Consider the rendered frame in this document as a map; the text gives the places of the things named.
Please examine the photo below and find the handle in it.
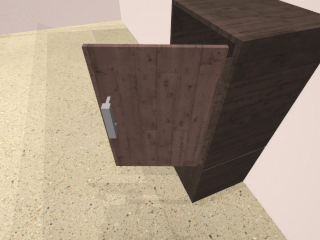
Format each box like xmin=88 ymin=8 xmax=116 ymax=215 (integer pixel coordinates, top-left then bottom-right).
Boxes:
xmin=101 ymin=96 xmax=118 ymax=139

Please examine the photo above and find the cupboard door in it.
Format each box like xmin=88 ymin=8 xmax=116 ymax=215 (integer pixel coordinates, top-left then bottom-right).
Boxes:
xmin=81 ymin=43 xmax=229 ymax=167

